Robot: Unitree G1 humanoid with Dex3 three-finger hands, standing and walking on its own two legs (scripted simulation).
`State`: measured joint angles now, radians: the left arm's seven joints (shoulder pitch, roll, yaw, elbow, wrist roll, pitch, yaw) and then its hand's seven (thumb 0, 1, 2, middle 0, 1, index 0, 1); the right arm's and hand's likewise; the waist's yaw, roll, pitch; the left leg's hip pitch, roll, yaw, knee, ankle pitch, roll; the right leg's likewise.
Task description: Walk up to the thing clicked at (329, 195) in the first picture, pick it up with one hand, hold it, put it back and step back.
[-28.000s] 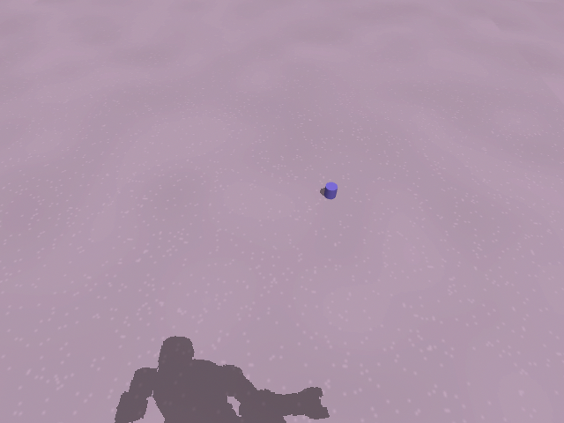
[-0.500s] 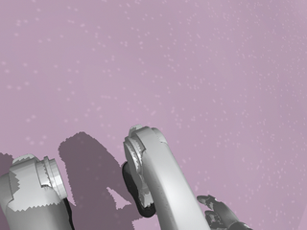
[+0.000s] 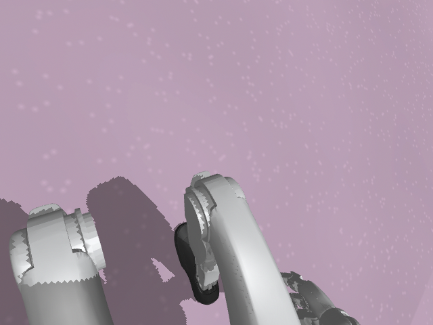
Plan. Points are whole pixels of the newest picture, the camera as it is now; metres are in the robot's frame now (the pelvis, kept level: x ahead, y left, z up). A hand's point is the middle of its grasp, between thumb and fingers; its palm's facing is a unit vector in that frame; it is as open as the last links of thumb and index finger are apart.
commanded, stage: rest palm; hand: left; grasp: from above
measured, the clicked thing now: out of the picture +0.48 +0.34 -0.29
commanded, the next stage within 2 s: close in 1.58 s
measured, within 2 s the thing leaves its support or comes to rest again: neither
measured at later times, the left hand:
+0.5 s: hand out of the picture +0.47 +0.33 -0.23, palm faces -0.43 -0.14 -0.89, open 14.1 cm
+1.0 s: hand out of the picture +0.46 +0.32 -0.25, palm faces -0.42 -0.14 -0.90, open 14.2 cm
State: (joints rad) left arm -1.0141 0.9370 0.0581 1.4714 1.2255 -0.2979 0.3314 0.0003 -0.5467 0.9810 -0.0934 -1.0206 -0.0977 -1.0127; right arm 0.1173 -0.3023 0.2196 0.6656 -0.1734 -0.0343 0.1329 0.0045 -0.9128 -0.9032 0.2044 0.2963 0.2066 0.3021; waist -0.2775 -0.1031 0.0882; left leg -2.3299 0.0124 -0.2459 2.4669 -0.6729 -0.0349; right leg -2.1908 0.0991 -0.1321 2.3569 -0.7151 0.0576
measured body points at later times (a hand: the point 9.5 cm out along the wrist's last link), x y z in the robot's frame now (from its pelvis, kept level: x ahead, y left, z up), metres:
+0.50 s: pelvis +0.00 +0.00 -0.01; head +0.27 +0.11 +0.32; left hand +0.49 +0.33 -0.18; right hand +0.03 -0.25 -0.08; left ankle +0.07 +0.14 -0.29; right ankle +0.10 -0.12 -0.29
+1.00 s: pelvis +0.00 +0.00 -0.01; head +0.26 +0.13 +0.32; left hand +0.47 +0.33 -0.20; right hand +0.07 -0.25 -0.07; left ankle +0.07 +0.14 -0.29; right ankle +0.10 -0.12 -0.29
